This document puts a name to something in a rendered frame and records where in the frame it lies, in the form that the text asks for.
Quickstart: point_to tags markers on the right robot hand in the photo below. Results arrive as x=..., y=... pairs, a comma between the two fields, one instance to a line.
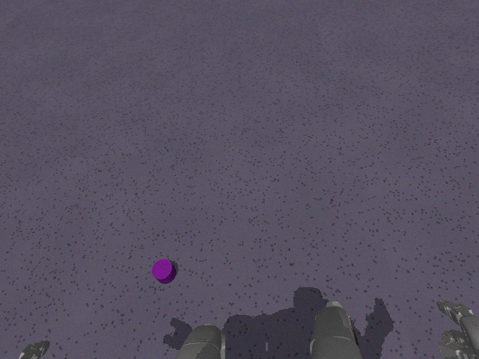
x=456, y=344

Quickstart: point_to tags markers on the tin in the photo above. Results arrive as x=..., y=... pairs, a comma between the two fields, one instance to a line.
x=164, y=271

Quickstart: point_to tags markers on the left robot hand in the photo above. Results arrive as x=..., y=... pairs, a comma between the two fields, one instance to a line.
x=35, y=351

